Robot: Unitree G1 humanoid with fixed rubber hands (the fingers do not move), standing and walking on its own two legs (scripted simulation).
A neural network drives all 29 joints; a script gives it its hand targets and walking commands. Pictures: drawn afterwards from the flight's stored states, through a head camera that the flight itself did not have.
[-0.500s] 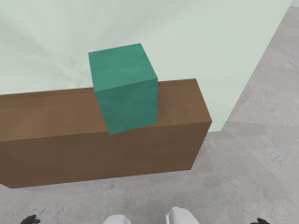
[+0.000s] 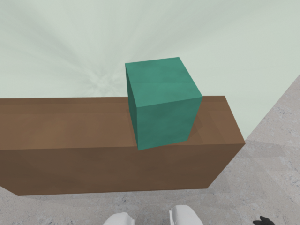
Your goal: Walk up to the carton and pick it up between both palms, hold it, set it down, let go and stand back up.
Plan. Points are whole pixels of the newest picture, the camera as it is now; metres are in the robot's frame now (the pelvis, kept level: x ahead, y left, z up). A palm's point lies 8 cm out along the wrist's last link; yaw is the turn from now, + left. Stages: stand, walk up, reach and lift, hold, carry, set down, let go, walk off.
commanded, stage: walk up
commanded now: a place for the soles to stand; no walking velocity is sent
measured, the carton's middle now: (158, 104) +0.52 -0.05 -0.03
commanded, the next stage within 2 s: none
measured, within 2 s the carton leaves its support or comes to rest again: neither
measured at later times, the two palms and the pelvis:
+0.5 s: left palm out of the picture +0.11 +0.30 -0.06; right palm out of the picture +0.11 -0.35 -0.10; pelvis +0.03 -0.03 +0.00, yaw -1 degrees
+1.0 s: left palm (21, 221) +0.16 +0.33 -0.08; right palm out of the picture +0.12 -0.31 -0.08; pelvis +0.05 +0.00 +0.00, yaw +0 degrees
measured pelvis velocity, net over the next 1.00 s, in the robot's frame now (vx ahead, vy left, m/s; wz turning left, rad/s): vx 0.05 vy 0.00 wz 0.00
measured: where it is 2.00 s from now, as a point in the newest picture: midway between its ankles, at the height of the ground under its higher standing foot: outside the picture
